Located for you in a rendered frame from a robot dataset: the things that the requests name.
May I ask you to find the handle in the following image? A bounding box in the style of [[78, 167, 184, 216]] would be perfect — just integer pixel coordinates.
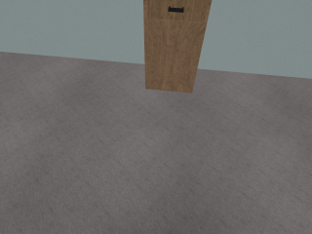
[[168, 6, 184, 13]]

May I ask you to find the cabinet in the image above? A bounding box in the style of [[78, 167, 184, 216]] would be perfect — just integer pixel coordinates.
[[143, 0, 213, 94]]

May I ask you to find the drawer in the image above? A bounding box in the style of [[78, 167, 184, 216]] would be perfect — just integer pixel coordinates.
[[146, 0, 209, 22]]

